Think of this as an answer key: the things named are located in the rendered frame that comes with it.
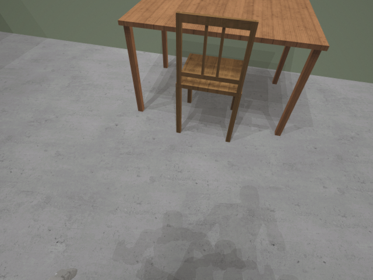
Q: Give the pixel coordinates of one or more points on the robot left hand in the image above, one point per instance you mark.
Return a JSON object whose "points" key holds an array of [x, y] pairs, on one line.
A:
{"points": [[64, 274]]}

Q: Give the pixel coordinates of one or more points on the chair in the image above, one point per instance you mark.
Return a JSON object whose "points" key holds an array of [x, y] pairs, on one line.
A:
{"points": [[212, 74]]}

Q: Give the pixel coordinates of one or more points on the table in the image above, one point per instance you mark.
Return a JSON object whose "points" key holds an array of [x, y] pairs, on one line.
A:
{"points": [[289, 23]]}

